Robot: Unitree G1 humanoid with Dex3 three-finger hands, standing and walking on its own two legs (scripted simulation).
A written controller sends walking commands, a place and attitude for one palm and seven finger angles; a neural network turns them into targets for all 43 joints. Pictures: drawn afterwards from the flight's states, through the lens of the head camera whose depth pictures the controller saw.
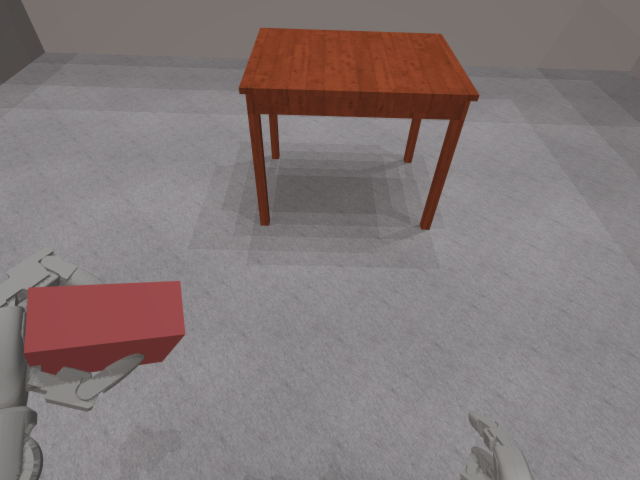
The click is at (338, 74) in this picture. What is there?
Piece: table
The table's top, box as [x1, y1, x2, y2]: [239, 28, 478, 100]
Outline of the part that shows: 239,86 239,93 450,100 477,100 478,97 476,90 442,35 433,33 260,28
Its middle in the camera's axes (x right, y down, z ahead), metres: +0.13 -0.71 +1.54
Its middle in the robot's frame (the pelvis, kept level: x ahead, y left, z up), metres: +1.63 -0.04 -0.12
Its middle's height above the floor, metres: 0.65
